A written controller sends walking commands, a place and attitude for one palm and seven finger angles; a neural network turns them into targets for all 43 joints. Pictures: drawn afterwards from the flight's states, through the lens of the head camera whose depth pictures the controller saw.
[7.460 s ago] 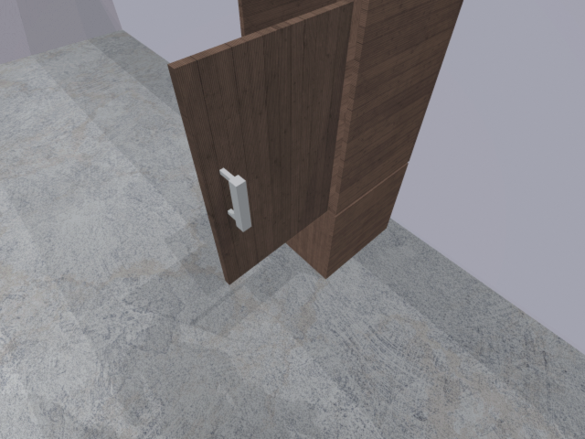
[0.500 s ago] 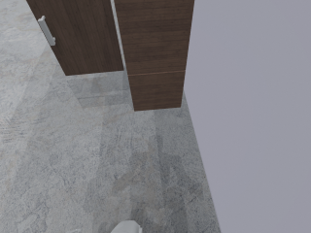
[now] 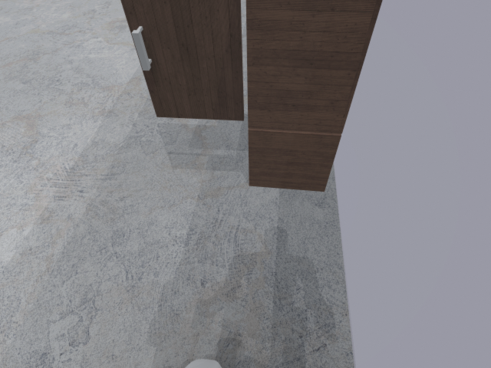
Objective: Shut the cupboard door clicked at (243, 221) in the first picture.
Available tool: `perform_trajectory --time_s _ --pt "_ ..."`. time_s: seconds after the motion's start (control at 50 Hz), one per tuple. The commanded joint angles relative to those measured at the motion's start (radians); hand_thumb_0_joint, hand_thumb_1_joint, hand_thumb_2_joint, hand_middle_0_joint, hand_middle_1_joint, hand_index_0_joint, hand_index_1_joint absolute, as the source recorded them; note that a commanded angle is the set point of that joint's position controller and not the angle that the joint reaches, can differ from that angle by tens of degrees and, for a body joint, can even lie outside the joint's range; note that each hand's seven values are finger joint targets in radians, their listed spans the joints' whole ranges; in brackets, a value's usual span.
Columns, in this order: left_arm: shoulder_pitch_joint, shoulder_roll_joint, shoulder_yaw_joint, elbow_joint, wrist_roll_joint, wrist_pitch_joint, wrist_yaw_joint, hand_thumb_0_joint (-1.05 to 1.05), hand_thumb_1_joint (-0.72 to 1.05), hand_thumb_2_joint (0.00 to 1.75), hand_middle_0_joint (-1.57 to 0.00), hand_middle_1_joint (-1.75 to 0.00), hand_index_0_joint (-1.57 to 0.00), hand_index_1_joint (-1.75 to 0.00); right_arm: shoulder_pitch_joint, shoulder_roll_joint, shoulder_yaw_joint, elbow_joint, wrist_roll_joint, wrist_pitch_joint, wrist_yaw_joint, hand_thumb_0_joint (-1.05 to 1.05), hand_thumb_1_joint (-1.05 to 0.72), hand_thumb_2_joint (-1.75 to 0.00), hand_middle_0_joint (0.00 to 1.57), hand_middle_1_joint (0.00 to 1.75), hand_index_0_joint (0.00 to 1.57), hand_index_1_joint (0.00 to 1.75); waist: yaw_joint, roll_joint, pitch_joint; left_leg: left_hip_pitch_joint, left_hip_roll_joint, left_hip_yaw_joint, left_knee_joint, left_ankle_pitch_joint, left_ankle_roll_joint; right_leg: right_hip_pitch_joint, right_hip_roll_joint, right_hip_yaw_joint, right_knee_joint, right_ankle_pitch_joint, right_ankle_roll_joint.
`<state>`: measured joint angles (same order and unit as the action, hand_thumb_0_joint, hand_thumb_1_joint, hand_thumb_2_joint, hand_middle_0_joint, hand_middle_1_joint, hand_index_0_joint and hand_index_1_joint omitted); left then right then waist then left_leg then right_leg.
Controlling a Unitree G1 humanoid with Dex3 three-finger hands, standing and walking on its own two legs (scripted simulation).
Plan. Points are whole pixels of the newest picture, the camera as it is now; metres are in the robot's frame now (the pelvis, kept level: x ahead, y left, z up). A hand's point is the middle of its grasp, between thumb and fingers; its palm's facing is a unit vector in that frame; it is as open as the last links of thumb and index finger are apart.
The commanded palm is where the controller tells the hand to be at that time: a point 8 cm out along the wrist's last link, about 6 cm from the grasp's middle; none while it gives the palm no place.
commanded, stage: take the last steps up to it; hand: left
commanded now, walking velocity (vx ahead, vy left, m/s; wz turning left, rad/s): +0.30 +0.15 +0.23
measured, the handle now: (143, 48) +1.07 +0.45 -0.02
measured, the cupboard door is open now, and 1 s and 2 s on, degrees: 91 91 91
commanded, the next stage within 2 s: come to a stop and stand still in 1.40 s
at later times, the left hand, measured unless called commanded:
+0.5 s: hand (113, 354) +0.16 +0.28 -0.16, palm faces +0.14 -0.97 -0.21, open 7.4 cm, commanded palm none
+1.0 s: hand (123, 285) +0.29 +0.30 -0.16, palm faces +0.21 -0.96 -0.19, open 7.3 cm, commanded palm none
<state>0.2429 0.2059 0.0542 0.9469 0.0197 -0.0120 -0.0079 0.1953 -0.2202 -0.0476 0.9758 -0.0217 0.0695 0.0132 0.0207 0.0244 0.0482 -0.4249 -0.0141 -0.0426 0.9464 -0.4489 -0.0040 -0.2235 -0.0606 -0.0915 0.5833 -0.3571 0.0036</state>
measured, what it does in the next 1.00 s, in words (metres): walks ahead: left foot, then right foot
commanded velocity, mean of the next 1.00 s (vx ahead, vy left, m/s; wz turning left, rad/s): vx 0.30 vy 0.14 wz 0.05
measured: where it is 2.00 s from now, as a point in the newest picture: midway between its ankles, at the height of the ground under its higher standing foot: (213, 267)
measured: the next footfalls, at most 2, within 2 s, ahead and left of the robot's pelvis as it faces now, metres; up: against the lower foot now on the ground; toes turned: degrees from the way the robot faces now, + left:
left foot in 0.30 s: +0.19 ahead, +0.19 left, +0.00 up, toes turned +10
right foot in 0.66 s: +0.32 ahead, -0.01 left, +0.00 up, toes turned -4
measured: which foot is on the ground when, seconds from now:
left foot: up 0.00-0.28, down 0.30-0.66, up 0.68-1.00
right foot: down 0.00-0.30, up 0.32-0.64, down 0.66-1.00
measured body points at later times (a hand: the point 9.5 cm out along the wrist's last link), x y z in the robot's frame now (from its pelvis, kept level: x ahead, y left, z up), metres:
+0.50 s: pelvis +0.15 +0.08 +0.00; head +0.17 +0.08 +0.45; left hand +0.15 +0.33 -0.15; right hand +0.24 -0.15 -0.14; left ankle +0.15 +0.18 -0.73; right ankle +0.15 -0.04 -0.66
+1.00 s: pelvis +0.35 +0.12 +0.01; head +0.38 +0.13 +0.46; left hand +0.28 +0.35 -0.14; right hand +0.44 -0.10 -0.14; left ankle +0.43 +0.28 -0.70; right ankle +0.28 -0.01 -0.73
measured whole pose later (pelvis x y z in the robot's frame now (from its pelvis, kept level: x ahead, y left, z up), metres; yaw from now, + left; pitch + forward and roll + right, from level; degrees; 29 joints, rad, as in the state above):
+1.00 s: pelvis +0.35 +0.12 +0.01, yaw +6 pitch +1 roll +1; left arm 0.37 0.16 0.06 1.10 0.02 -0.07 -0.01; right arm 0.20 -0.18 -0.05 1.01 -0.02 0.00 0.04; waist 0.04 -0.02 0.04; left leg -0.48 0.08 0.08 0.64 -0.20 -0.03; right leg -0.05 -0.10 -0.16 0.34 -0.31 0.04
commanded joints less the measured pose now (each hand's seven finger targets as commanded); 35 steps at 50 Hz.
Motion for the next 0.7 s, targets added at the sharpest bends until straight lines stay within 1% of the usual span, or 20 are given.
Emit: perform_trajectory --time_s 0.0,0.1,0.18,0.2,0.24,0.26,0.28,0.3,0.32,0.34,0.36,0.4,0.46,0.54,0.58,0.6,0.62,0.64,0.66,0.68 --pt "0.056 0.142 0.03 -0.029 0.0 -0.043 0.02 0.0 0.9 0.9 -0.2 -0.3 -0.2 -0.3 -0.128 -0.097 -0.033 -0.115 -0.009 -0.041 0.022 0.0 -0.9 -0.9 0.2 0.3 0.2 0.3 0.007 -0.212 0.084 -0.276 0.086 -0.024 0.216 0.152 -0.025 0.072 -0.308 0.288 -0.432 -0.027 -0.109" --pt "0.181 0.162 0.036 0.044 0.004 -0.061 0.022 0.0 0.9 0.9 -0.2 -0.3 -0.2 -0.3 -0.171 -0.027 -0.009 -0.113 0.003 -0.053 0.041 0.0 -0.9 -0.9 0.2 0.3 0.2 0.3 0.049 -0.163 -0.008 -0.217 0.061 0.096 -0.073 0.176 -0.047 0.261 -0.276 0.094 -0.343 0.411 -0.099" --pt "0.189 0.183 0.041 0.077 0.01 -0.054 0.022 0.0 0.9 0.9 -0.2 -0.3 -0.2 -0.3 -0.188 -0.016 0.004 -0.122 0.007 -0.071 0.046 0.0 -0.9 -0.9 0.2 0.3 0.2 0.3 0.053 -0.222 -0.017 -0.106 0.046 0.134 -0.272 0.155 -0.024 0.267 -0.294 0.042 -0.282 0.495 -0.083" --pt "0.175 0.184 0.043 0.079 0.01 -0.052 0.021 0.0 0.9 0.9 -0.2 -0.3 -0.2 -0.3 -0.168 -0.022 0.004 -0.114 0.006 -0.077 0.044 0.0 -0.9 -0.9 0.2 0.3 0.2 0.3 0.039 -0.226 -0.013 -0.047 0.032 0.152 -0.314 0.151 -0.014 0.239 -0.295 0.032 -0.256 0.525 -0.077" --pt "0.121 0.189 0.045 0.072 0.004 -0.049 0.014 0.0 0.9 0.9 -0.2 -0.3 -0.2 -0.3 0.018 -0.061 -0.006 -0.06 -0.003 -0.089 0.029 0.0 -0.9 -0.9 0.2 0.3 0.2 0.3 -0.062 -0.173 -0.06 0.256 -0.031 0.218 -0.447 0.22 0.011 0.093 -0.243 -0.047 -0.062 0.588 -0.039" --pt "0.12 0.151 0.035 0.058 0.0 -0.046 0.006 0.0 0.9 0.9 -0.2 -0.3 -0.2 -0.3 0.169 -0.138 -0.025 -0.014 -0.01 -0.095 0.016 0.0 -0.9 -0.9 0.2 0.3 0.2 0.3 -0.126 -0.017 -0.136 0.486 0.047 0.139 -0.458 0.206 0.046 -0.048 -0.195 -0.091 0.173 0.472 -0.01" --pt "0.123 0.08 0.02 0.021 -0.012 -0.042 -0.004 0.0 0.9 0.9 -0.2 -0.3 -0.2 -0.3 0.304 -0.252 -0.056 0.013 -0.02 -0.104 0.0 0.0 -0.9 -0.9 0.2 0.3 0.2 0.3 -0.164 0.271 -0.224 0.647 0.34 -0.298 -0.548 0.21 0.172 -0.325 -0.026 -0.133 0.492 -0.153 0.046" --pt "0.032 0.068 0.011 -0.017 -0.007 -0.035 0.006 0.0 0.9 0.9 -0.2 -0.3 -0.2 -0.3 0.342 -0.273 -0.059 0.024 -0.008 -0.09 -0.019 0.0 -0.9 -0.9 0.2 0.3 0.2 0.3 -0.173 0.264 -0.227 0.619 0.405 -0.389 -0.66 0.202 0.24 -0.419 -0.014 -0.007 0.674 -0.277 0.02" --pt "-0.035 0.062 0.009 -0.049 -0.011 -0.033 0.006 0.0 0.9 0.9 -0.2 -0.3 -0.2 -0.3 0.291 -0.26 -0.055 0.01 -0.006 -0.085 -0.026 0.0 -0.9 -0.9 0.2 0.3 0.2 0.3 -0.153 0.126 -0.11 0.528 0.434 -0.38 -0.688 0.142 0.269 -0.487 -0.061 0.031 0.756 -0.229 0.003" --pt "-0.04 0.05 0.008 -0.04 -0.006 -0.036 0.007 0.0 0.9 0.9 -0.2 -0.3 -0.2 -0.3 0.204 -0.214 -0.043 -0.009 -0.007 -0.094 -0.026 0.0 -0.9 -0.9 0.2 0.3 0.2 0.3 -0.117 0.114 -0.078 0.391 0.386 -0.318 -0.699 0.063 0.248 -0.472 -0.08 0.045 0.762 -0.168 -0.006" --pt "-0.022 0.051 0.012 -0.015 -0.001 -0.026 0.003 0.0 0.9 0.9 -0.2 -0.3 -0.2 -0.3 0.121 -0.164 -0.027 -0.024 -0.008 -0.097 -0.03 0.0 -0.9 -0.9 0.2 0.3 0.2 0.3 -0.075 0.174 -0.023 0.259 0.35 -0.264 -0.726 0.009 0.218 -0.431 -0.105 0.06 0.727 -0.118 -0.005" --pt "0.028 0.04 0.012 0.006 0.007 -0.005 -0.004 0.0 0.9 0.9 -0.2 -0.3 -0.2 -0.3 0.062 -0.116 -0.013 -0.032 -0.01 -0.104 -0.032 0.0 -0.9 -0.9 0.2 0.3 0.2 0.3 -0.025 0.156 0.048 0.122 0.298 -0.156 -0.765 0.024 0.186 -0.339 -0.115 0.047 0.606 -0.059 -0.007" --pt "0.03 0.021 0.006 0.004 0.004 0.0 -0.011 0.0 0.9 0.9 -0.2 -0.3 -0.2 -0.3 0.064 -0.116 -0.013 -0.017 -0.011 -0.114 -0.028 0.0 -0.9 -0.9 0.2 0.3 0.2 0.3 -0.002 0.089 0.011 0.113 0.253 -0.061 -0.771 0.087 0.185 -0.236 -0.092 0.01 0.391 -0.01 -0.006" --pt "0.01 0.028 0.011 -0.017 0.005 -0.008 -0.011 0.0 0.9 0.9 -0.2 -0.3 -0.2 -0.3 0.074 -0.121 -0.018 0.0 -0.012 -0.109 -0.018 0.0 -0.9 -0.9 0.2 0.3 0.2 0.3 0.012 0.026 0.003 0.098 0.243 -0.031 -0.742 0.05 0.191 -0.084 -0.044 -0.024 0.163 0.04 0.003" --pt "0.079 0.047 0.022 0.006 0.008 -0.012 -0.009 0.0 0.9 0.9 -0.2 -0.3 -0.2 -0.3 0.064 -0.113 -0.015 0.007 -0.01 -0.101 -0.015 0.0 -0.9 -0.9 0.2 0.3 0.2 0.3 0.05 -0.022 -0.003 0.04 0.198 0.011 -0.639 -0.001 0.151 0.079 -0.019 -0.039 0.032 0.089 0.006" --pt "0.148 0.077 0.03 0.026 0.012 -0.018 -0.004 0.0 0.9 0.9 -0.2 -0.3 -0.2 -0.3 0.064 -0.094 -0.012 0.008 -0.005 -0.099 -0.012 0.0 -0.9 -0.9 0.2 0.3 0.2 0.3 0.08 -0.079 -0.01 -0.036 0.133 0.061 -0.514 -0.033 0.11 0.202 -0.03 0.001 -0.041 0.054 -0.002" --pt "0.236 0.152 0.045 0.045 0.019 -0.031 0.004 0.0 0.9 0.9 -0.2 -0.3 -0.2 -0.3 0.071 -0.051 -0.004 -0.003 0.007 -0.098 -0.002 0.0 -0.9 -0.9 0.2 0.3 0.2 0.3 0.121 -0.274 -0.02 -0.17 0.013 0.161 -0.246 -0.067 0.053 0.309 -0.203 0.256 -0.228 -0.127 -0.057" --pt "0.273 0.239 0.059 0.044 0.011 -0.033 0.011 0.0 0.9 0.9 -0.2 -0.3 -0.2 -0.3 0.079 -0.043 -0.006 -0.036 0.001 -0.095 0.002 0.0 -0.9 -0.9 0.2 0.3 0.2 0.3 0.12 -0.414 -0.03 -0.262 -0.013 0.138 0.048 -0.182 0.022 0.3 -0.446 0.638 -0.451 -0.305 -0.171" --pt "0.216 0.217 0.058 0.023 0.001 -0.031 0.017 0.0 0.9 0.9 -0.2 -0.3 -0.2 -0.3 0.036 -0.093 -0.019 -0.045 -0.012 -0.09 0.005 0.0 -0.9 -0.9 0.2 0.3 0.2 0.3 0.092 -0.225 0.05 -0.284 0.044 0.033 0.17 -0.084 0.019 0.185 -0.454 0.659 -0.499 -0.385 -0.212" --pt "0.15 0.173 0.049 0.01 0.002 -0.041 0.022 0.0 0.9 0.9 -0.2 -0.3 -0.2 -0.3 0.009 -0.087 -0.023 -0.036 -0.012 -0.094 0.005 0.0 -0.9 -0.9 0.2 0.3 0.2 0.3 0.058 -0.188 0.095 -0.31 0.081 0.004 0.199 0.033 0.012 0.123 -0.411 0.588 -0.477 -0.298 -0.197"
